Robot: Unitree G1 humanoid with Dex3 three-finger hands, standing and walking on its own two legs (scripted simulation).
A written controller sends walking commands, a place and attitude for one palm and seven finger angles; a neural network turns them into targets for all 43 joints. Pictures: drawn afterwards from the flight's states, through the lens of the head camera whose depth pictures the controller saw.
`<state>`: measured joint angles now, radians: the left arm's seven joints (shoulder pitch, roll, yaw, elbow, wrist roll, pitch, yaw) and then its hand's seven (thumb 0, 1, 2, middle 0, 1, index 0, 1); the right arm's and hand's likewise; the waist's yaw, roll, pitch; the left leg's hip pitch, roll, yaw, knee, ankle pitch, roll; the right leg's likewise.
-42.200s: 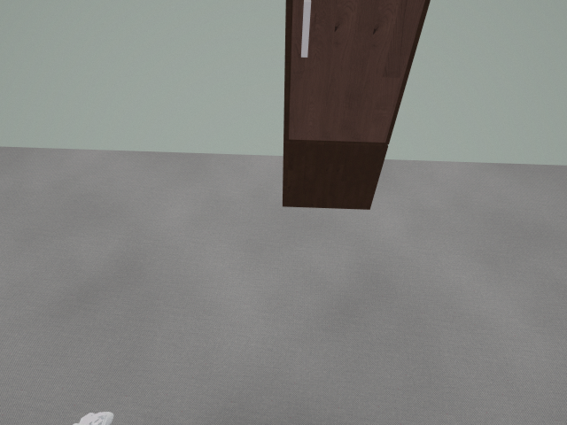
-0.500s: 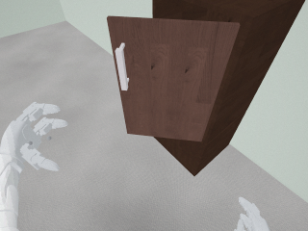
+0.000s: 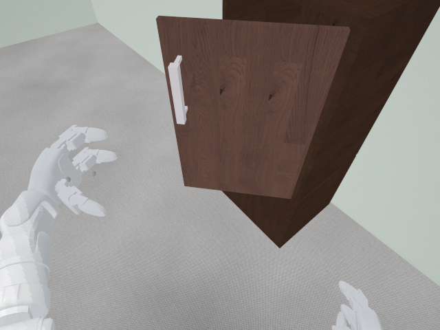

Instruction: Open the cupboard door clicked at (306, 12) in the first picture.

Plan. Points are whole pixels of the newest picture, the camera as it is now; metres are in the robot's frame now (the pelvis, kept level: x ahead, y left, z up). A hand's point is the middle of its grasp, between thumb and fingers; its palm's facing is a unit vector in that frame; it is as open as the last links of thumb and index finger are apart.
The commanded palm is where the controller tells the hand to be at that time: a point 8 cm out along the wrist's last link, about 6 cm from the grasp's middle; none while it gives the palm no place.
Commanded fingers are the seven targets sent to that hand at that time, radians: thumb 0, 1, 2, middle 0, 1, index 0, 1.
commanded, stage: move the hooked fingers beside the handle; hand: left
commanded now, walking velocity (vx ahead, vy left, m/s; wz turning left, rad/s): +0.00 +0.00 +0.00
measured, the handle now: (180, 91) +0.62 +0.14 +0.10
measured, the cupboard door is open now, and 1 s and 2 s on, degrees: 42 42 42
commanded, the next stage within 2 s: none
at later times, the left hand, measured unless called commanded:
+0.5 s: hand (121, 136) +0.43 +0.23 +0.12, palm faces -0.09 -1.00 +0.01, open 14.0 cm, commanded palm +0.42 +0.28 +0.12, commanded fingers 0.00 -0.50 0.30 -0.30 -1.20 -0.30 -1.20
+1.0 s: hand (142, 109) +0.52 +0.21 +0.12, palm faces -0.10 -0.99 +0.02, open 14.0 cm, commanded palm +0.52 +0.26 +0.11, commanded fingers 0.00 -0.50 0.30 -0.30 -1.20 -0.30 -1.20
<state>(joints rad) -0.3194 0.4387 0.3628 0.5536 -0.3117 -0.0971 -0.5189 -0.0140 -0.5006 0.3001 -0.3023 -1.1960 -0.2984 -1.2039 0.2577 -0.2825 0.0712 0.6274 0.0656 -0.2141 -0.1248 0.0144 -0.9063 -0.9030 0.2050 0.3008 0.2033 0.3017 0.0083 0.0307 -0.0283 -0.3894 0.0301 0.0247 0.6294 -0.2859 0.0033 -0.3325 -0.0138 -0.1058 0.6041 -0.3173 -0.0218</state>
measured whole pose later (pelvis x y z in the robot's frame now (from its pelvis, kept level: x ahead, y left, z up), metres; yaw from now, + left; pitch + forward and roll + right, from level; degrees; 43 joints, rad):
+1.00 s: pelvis +0.01 +0.01 -0.02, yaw -2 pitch +15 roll -2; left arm -1.03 0.65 0.39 1.28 -0.13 -0.25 -0.42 -0.01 -0.50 0.30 -0.30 -1.20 -0.30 -1.20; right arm 0.41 -0.31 0.05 0.67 0.02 -0.03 -0.07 0.01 -0.91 -0.90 0.21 0.30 0.20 0.30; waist -0.17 0.01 -0.05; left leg -0.71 0.05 0.04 0.79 -0.35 0.02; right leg -0.65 0.00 -0.08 0.72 -0.35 -0.01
